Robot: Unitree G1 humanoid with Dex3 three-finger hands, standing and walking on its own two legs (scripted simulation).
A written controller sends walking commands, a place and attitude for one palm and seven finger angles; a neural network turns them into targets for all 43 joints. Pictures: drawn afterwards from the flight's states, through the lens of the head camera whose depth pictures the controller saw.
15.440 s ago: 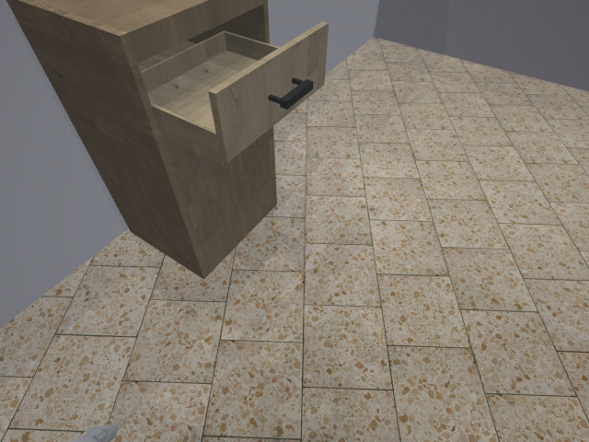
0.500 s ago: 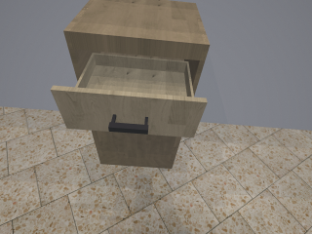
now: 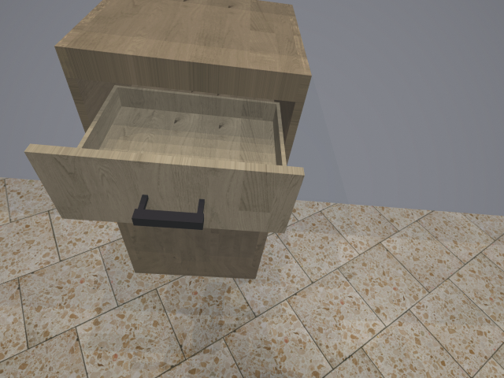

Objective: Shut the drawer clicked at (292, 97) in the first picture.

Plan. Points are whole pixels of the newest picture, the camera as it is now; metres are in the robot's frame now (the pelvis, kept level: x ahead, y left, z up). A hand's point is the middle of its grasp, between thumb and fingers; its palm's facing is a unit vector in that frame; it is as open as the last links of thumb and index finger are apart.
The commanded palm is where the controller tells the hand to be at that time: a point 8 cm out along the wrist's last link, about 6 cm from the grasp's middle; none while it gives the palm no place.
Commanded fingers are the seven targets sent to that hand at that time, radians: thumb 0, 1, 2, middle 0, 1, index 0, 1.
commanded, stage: shuffle to correct the standing spot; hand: left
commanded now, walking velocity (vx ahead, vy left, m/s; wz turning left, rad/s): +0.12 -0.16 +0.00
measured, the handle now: (171, 210) +0.39 +0.17 +0.02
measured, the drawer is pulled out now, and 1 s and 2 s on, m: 0.23 0.23 0.23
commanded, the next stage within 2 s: come to a stop and stand still in 0.08 s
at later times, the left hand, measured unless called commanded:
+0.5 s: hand out of the picture +0.11 +0.13 -0.17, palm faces +0.04 -0.98 -0.20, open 7.2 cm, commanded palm none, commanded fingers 0.00 0.90 0.90 -0.20 -0.30 -0.20 -0.30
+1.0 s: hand out of the picture +0.04 +0.19 -0.16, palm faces +0.01 -0.96 -0.28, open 7.4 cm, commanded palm none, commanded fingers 0.00 0.90 0.90 -0.20 -0.30 -0.20 -0.30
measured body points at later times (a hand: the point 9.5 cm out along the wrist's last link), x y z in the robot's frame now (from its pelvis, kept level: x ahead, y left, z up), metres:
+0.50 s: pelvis +0.06 -0.05 +0.01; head +0.10 -0.04 +0.46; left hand +0.11 +0.18 -0.15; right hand +0.08 -0.29 -0.14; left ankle +0.00 +0.08 -0.72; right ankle +0.06 -0.18 -0.72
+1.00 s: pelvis +0.02 -0.02 +0.01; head +0.03 -0.03 +0.46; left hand +0.04 +0.24 -0.13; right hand +0.09 -0.25 -0.14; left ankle +0.00 +0.08 -0.73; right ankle +0.06 -0.18 -0.73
